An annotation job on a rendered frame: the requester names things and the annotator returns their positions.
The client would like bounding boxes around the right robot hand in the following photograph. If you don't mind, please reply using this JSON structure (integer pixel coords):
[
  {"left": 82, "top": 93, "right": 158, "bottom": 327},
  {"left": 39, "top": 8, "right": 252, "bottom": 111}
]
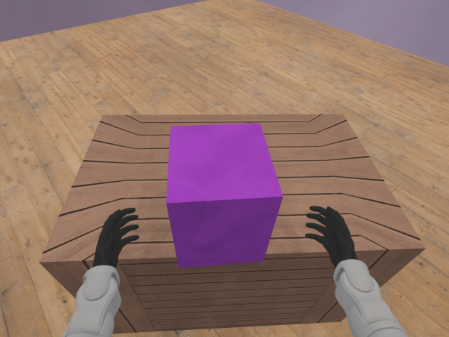
[{"left": 305, "top": 206, "right": 358, "bottom": 267}]

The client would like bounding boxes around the carton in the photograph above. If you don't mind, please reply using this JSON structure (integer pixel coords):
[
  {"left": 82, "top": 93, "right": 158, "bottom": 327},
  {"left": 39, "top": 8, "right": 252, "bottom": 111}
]
[{"left": 166, "top": 123, "right": 283, "bottom": 268}]

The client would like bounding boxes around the left robot hand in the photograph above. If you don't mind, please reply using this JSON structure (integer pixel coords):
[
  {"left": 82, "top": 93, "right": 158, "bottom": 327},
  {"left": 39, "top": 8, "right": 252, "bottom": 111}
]
[{"left": 93, "top": 208, "right": 139, "bottom": 268}]

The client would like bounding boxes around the pedestal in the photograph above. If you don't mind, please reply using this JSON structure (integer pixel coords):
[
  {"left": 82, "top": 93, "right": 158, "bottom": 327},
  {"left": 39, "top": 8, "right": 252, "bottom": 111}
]
[{"left": 39, "top": 114, "right": 426, "bottom": 333}]

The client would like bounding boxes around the left robot forearm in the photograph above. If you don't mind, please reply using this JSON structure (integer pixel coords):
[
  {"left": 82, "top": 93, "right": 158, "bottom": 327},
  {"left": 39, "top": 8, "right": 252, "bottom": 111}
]
[{"left": 62, "top": 265, "right": 121, "bottom": 337}]

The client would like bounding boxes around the right robot forearm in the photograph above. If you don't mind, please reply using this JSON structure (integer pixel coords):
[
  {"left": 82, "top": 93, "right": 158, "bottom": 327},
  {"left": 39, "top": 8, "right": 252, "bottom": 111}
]
[{"left": 333, "top": 259, "right": 408, "bottom": 337}]

